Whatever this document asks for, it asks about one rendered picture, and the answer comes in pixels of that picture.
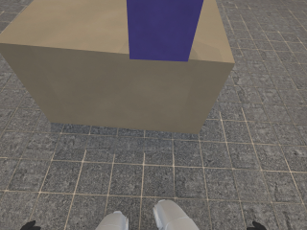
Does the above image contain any robot left thigh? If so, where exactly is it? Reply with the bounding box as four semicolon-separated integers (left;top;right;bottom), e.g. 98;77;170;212
96;213;129;230

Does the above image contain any robot thigh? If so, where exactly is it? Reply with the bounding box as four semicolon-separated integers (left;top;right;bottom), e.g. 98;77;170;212
153;199;200;230
96;213;129;230

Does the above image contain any robot right thigh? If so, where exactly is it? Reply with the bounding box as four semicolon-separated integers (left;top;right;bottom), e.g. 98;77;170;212
153;199;200;230

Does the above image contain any carton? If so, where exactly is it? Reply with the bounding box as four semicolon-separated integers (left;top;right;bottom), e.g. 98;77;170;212
127;0;203;62

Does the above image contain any pedestal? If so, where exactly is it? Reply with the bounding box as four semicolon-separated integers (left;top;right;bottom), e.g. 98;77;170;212
0;0;235;134

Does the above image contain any left robot hand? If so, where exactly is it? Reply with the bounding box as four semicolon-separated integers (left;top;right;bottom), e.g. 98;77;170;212
20;220;41;230

